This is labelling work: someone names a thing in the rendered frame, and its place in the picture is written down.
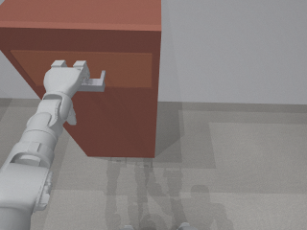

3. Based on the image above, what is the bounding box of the cabinet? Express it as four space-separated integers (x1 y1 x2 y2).
0 0 162 158

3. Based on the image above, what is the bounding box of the robot left hand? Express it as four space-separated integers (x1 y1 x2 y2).
43 60 90 126

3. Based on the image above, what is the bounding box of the drawer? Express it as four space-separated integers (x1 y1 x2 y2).
10 50 153 88

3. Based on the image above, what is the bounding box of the robot left upper arm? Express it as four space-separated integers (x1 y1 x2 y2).
0 162 54 230

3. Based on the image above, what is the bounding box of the left robot forearm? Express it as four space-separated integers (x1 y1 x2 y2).
0 91 72 178

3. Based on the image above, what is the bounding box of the robot right shin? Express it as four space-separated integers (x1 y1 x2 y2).
179 222 190 228

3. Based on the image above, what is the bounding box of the handle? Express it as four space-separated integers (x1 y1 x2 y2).
78 70 106 92

